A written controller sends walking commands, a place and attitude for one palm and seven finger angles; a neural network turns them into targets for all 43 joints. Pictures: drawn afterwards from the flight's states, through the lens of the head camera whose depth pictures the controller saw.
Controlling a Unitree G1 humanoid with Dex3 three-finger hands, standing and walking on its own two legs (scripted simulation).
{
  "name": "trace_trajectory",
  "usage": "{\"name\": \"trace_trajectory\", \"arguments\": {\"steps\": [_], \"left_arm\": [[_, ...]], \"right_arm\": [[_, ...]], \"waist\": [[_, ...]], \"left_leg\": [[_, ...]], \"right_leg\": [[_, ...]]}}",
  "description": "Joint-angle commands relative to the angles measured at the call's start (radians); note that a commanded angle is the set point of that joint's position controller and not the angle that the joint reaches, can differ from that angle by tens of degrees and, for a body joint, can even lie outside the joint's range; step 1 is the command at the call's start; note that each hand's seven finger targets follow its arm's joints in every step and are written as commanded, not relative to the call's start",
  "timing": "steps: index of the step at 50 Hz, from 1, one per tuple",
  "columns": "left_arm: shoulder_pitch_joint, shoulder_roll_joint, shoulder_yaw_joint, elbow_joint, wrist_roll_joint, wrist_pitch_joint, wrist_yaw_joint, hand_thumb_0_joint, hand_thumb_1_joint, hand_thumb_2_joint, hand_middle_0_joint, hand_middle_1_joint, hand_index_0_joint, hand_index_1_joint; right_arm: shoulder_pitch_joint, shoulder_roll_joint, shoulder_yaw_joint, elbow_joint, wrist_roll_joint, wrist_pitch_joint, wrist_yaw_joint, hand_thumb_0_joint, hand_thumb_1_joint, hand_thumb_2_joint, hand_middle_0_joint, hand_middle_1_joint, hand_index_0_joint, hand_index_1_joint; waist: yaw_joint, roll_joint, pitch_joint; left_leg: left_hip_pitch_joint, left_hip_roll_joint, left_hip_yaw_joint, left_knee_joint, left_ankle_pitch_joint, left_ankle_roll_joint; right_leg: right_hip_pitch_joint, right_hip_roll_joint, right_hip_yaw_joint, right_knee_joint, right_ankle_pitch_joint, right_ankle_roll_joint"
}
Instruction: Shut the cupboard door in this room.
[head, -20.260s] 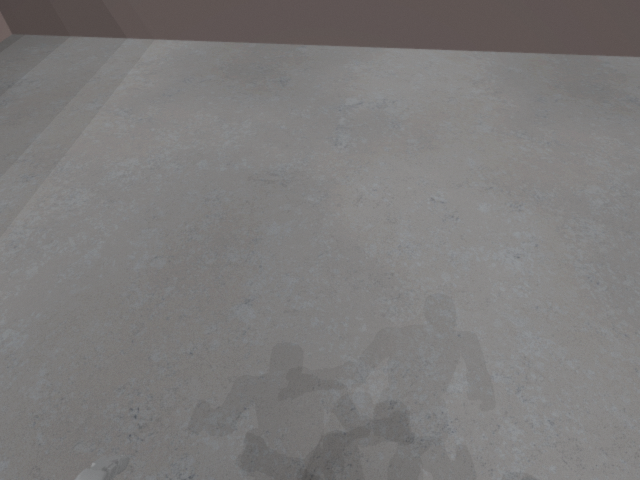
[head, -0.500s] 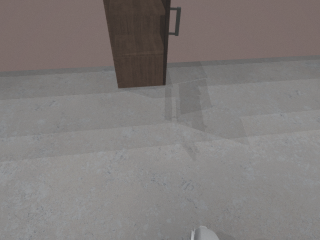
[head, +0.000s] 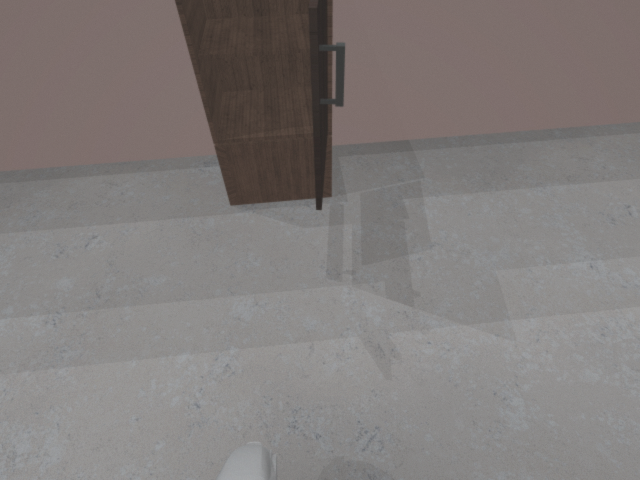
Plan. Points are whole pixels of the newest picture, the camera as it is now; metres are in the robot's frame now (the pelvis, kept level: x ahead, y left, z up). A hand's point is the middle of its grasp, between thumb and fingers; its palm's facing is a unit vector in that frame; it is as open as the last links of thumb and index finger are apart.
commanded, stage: stand and wait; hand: left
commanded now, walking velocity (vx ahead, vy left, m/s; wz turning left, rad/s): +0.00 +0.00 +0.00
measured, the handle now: (331, 76) +1.00 +0.04 +0.02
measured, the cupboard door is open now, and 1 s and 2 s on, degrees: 81 81 81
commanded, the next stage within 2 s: look at it before walking up in 1.16 s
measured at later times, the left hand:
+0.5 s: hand out of the picture +0.14 +0.23 -0.19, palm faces +0.06 -0.98 -0.19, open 7.3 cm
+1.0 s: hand out of the picture +0.14 +0.17 -0.18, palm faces +0.03 -0.99 -0.15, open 7.4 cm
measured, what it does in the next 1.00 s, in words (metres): walks ahead: left foot, then right foot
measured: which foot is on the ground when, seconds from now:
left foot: up 0.00-0.16, down 0.18-1.00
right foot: down 0.00-0.20, up 0.22-0.54, down 0.56-1.00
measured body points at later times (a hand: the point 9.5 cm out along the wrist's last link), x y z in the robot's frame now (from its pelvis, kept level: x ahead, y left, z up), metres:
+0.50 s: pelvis +0.12 +0.05 -0.01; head +0.12 +0.06 +0.44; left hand +0.14 +0.28 -0.17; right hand +0.21 -0.17 -0.15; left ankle +0.18 +0.13 -0.74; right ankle +0.12 -0.09 -0.72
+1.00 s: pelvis +0.15 +0.02 +0.00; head +0.16 +0.02 +0.45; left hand +0.14 +0.22 -0.16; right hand +0.10 -0.18 -0.16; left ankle +0.18 +0.13 -0.74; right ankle +0.13 -0.09 -0.74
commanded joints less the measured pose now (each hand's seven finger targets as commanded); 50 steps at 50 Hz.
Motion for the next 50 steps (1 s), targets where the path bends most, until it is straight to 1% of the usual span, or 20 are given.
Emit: {"name": "trace_trajectory", "arguments": {"steps": [1, 5, 7, 8, 9, 10, 11, 12, 15, 18, 20, 24, 26, 29, 30, 31, 32, 35, 37, 50], "left_arm": [[0.090, 0.104, 0.001, -0.014, 0.000, -0.020, 0.009, 0.000, 0.900, 0.900, -0.200, -0.300, -0.200, -0.300], [0.139, 0.114, -0.007, 0.021, -0.002, -0.006, 0.019, 0.000, 0.900, 0.900, -0.200, -0.300, -0.200, -0.300], [0.117, 0.120, -0.008, 0.025, -0.007, 0.002, 0.023, 0.000, 0.900, 0.900, -0.200, -0.300, -0.200, -0.300], [0.108, 0.118, -0.011, 0.022, -0.011, 0.006, 0.026, 0.000, 0.900, 0.900, -0.200, -0.300, -0.200, -0.300], [0.129, 0.091, -0.020, 0.016, -0.020, 0.010, 0.028, 0.000, 0.900, 0.900, -0.200, -0.300, -0.200, -0.300], [0.173, 0.042, -0.033, 0.015, -0.032, 0.012, 0.029, 0.000, 0.900, 0.900, -0.200, -0.300, -0.200, -0.300], [0.161, 0.059, -0.025, 0.007, -0.024, 0.021, 0.037, 0.000, 0.900, 0.900, -0.200, -0.300, -0.200, -0.300], [0.136, 0.042, -0.029, 0.010, -0.024, 0.035, 0.040, 0.000, 0.900, 0.900, -0.200, -0.300, -0.200, -0.300], [0.089, 0.017, -0.023, 0.028, -0.011, 0.056, 0.029, 0.000, 0.900, 0.900, -0.200, -0.300, -0.200, -0.300], [0.120, -0.009, -0.024, 0.034, -0.010, 0.077, 0.025, 0.000, 0.900, 0.900, -0.200, -0.300, -0.200, -0.300], [0.109, -0.022, -0.025, 0.024, -0.002, 0.086, 0.029, 0.000, 0.900, 0.900, -0.200, -0.300, -0.200, -0.300], [0.094, -0.009, -0.026, 0.010, 0.004, 0.090, 0.027, 0.000, 0.900, 0.900, -0.200, -0.300, -0.200, -0.300], [0.111, 0.012, -0.026, 0.016, 0.006, 0.082, 0.030, 0.000, 0.900, 0.900, -0.200, -0.300, -0.200, -0.300], [0.030, 0.086, -0.033, -0.015, 0.002, 0.062, 0.029, 0.000, 0.900, 0.900, -0.200, -0.300, -0.200, -0.300], [0.000, 0.099, -0.033, -0.019, -0.002, 0.059, 0.026, 0.000, 0.900, 0.900, -0.200, -0.300, -0.200, -0.300], [-0.021, 0.104, -0.031, -0.021, -0.006, 0.054, 0.026, 0.000, 0.900, 0.900, -0.200, -0.300, -0.200, -0.300], [-0.029, 0.095, -0.034, -0.023, -0.008, 0.054, 0.027, 0.000, 0.900, 0.900, -0.200, -0.300, -0.200, -0.300], [0.002, 0.075, -0.038, -0.018, -0.013, 0.052, 0.030, 0.000, 0.900, 0.900, -0.200, -0.300, -0.200, -0.300], [0.032, 0.075, -0.038, -0.007, -0.016, 0.052, 0.034, 0.000, 0.900, 0.900, -0.200, -0.300, -0.200, -0.300], [0.082, 0.028, -0.043, 0.026, -0.019, 0.053, 0.045, 0.000, 0.900, 0.900, -0.200, -0.300, -0.200, -0.300]], "right_arm": [[-0.067, 0.016, 0.026, -0.063, 0.007, -0.015, 0.012, 0.000, -0.900, -0.900, 0.200, 0.300, 0.200, 0.300], [-0.115, 0.023, 0.045, -0.067, 0.011, -0.029, 0.003, 0.000, -0.900, -0.900, 0.200, 0.300, 0.200, 0.300], [-0.028, -0.005, 0.042, -0.036, 0.010, -0.034, -0.010, 0.000, -0.900, -0.900, 0.200, 0.300, 0.200, 0.300], [0.066, -0.038, 0.036, -0.007, 0.007, -0.041, -0.014, 0.000, -0.900, -0.900, 0.200, 0.300, 0.200, 0.300], [0.170, -0.110, 0.021, 0.018, 0.002, -0.049, -0.023, 0.000, -0.900, -0.900, 0.200, 0.300, 0.200, 0.300], [0.250, -0.181, 0.008, 0.041, 0.011, -0.049, -0.031, 0.000, -0.900, -0.900, 0.200, 0.300, 0.200, 0.300], [0.225, -0.188, 0.013, 0.045, 0.025, -0.035, -0.035, 0.000, -0.900, -0.900, 0.200, 0.300, 0.200, 0.300], [0.138, -0.162, 0.020, 0.026, 0.025, -0.034, -0.046, 0.000, -0.900, -0.900, 0.200, 0.300, 0.200, 0.300], [0.001, -0.072, 0.038, -0.001, 0.021, -0.031, -0.045, 0.000, -0.900, -0.900, 0.200, 0.300, 0.200, 0.300], [-0.027, -0.063, 0.036, -0.002, 0.020, -0.028, -0.042, 0.000, -0.900, -0.900, 0.200, 0.300, 0.200, 0.300], [-0.022, -0.049, 0.024, -0.011, 0.014, -0.021, -0.040, 0.000, -0.900, -0.900, 0.200, 0.300, 0.200, 0.300], [-0.031, -0.057, 0.017, -0.008, 0.012, -0.009, -0.039, 0.000, -0.900, -0.900, 0.200, 0.300, 0.200, 0.300], [-0.029, -0.052, 0.018, -0.003, 0.016, -0.004, -0.037, 0.000, -0.900, -0.900, 0.200, 0.300, 0.200, 0.300], [0.033, 0.003, 0.035, 0.009, 0.027, 0.002, -0.029, 0.000, -0.900, -0.900, 0.200, 0.300, 0.200, 0.300], [0.050, 0.002, 0.039, 0.020, 0.023, 0.003, -0.026, 0.000, -0.900, -0.900, 0.200, 0.300, 0.200, 0.300], [0.065, 0.000, 0.038, 0.030, 0.019, 0.005, -0.027, 0.000, -0.900, -0.900, 0.200, 0.300, 0.200, 0.300], [0.088, -0.008, 0.038, 0.039, 0.020, 0.006, -0.028, 0.000, -0.900, -0.900, 0.200, 0.300, 0.200, 0.300], [0.124, -0.012, 0.049, 0.066, 0.022, -0.008, -0.032, 0.000, -0.900, -0.900, 0.200, 0.300, 0.200, 0.300], [0.127, -0.013, 0.053, 0.075, 0.025, -0.013, -0.034, 0.000, -0.900, -0.900, 0.200, 0.300, 0.200, 0.300], [0.195, 0.029, 0.056, 0.122, 0.027, -0.012, -0.048, 0.000, -0.900, -0.900, 0.200, 0.300, 0.200, 0.300]], "waist": [[0.020, -0.120, 0.076], [0.038, -0.152, 0.037], [-0.010, -0.159, -0.016], [-0.049, -0.119, -0.077], [-0.079, 0.002, -0.191], [-0.092, 0.219, -0.302], [-0.075, 0.172, -0.288], [-0.045, 0.159, -0.203], [-0.005, 0.131, -0.046], [0.020, 0.100, -0.041], [0.014, 0.076, -0.034], [0.024, 0.053, 0.005], [0.040, 0.024, 0.011], [-0.011, -0.107, 0.058], [-0.027, -0.120, 0.054], [-0.033, -0.209, 0.065], [-0.040, -0.218, 0.079], [-0.025, -0.072, 0.042], [-0.012, -0.027, 0.018], [-0.011, -0.046, 0.031]], "left_leg": [[-0.025, 0.004, 0.033, -0.239, -0.003, -0.006], [0.115, -0.064, 0.089, -0.411, -0.007, 0.021], [0.284, -0.099, 0.109, -0.516, 0.068, 0.032], [0.443, -0.087, 0.094, -0.589, 0.259, 0.042], [0.706, 0.055, -0.027, -0.556, 0.621, 0.089], [0.896, 0.276, -0.242, -0.536, 1.063, 0.218], [0.784, 0.318, -0.213, -0.587, 1.026, 0.275], [0.688, 0.298, -0.205, -0.634, 0.883, 0.269], [0.412, 0.185, -0.101, -0.741, 0.472, 0.199], [0.306, 0.144, -0.087, -0.820, 0.152, 0.186], [0.268, 0.141, -0.097, -0.846, -0.024, 0.189], [0.229, 0.119, -0.119, -0.854, -0.245, 0.169], [0.235, 0.080, -0.094, -0.790, -0.268, 0.128], [0.325, -0.038, -0.024, -0.697, -0.184, 0.050], [0.390, -0.051, -0.007, -0.687, -0.121, 0.042], [0.437, -0.047, -0.002, -0.668, -0.081, 0.039], [0.462, -0.035, -0.004, -0.670, -0.057, 0.043], [0.456, -0.010, -0.019, -0.734, 0.001, 0.053], [0.440, -0.007, -0.019, -0.741, 0.016, 0.053], [0.452, -0.007, -0.008, -0.729, 0.055, 0.051]], "right_leg": [[0.034, -0.265, 0.148, -0.172, 0.432, -0.075], [0.117, -0.255, 0.122, -0.064, 0.756, -0.062], [0.099, -0.231, 0.094, 0.052, 0.818, -0.032], [0.053, -0.199, 0.070, 0.179, 0.759, 0.004], [-0.117, -0.133, 0.043, 0.346, 0.481, 0.052], [-0.286, -0.027, 0.042, 0.584, -0.240, 0.083], [-0.258, -0.034, 0.136, 0.689, -0.433, 0.067], [-0.292, -0.068, 0.169, 0.702, -0.394, 0.077], [-0.228, -0.102, 0.176, 0.597, -0.260, 0.086], [-0.157, -0.092, 0.160, 0.498, -0.179, 0.087], [-0.137, -0.084, 0.149, 0.425, -0.148, 0.086], [-0.094, -0.066, 0.133, 0.265, -0.071, 0.083], [-0.047, -0.069, 0.140, 0.084, 0.025, 0.082], [-0.182, -0.170, 0.292, -0.117, -0.085, 0.028], [-0.242, -0.177, 0.296, -0.131, -0.103, 0.015], [-0.284, -0.163, 0.298, -0.145, -0.118, 0.014], [-0.302, -0.155, 0.279, -0.147, -0.120, 0.017], [-0.196, -0.116, 0.239, -0.093, 0.020, 0.033], [-0.129, -0.112, 0.229, -0.083, 0.078, 0.035], [-0.095, -0.109, 0.214, -0.094, 0.130, 0.030]]}}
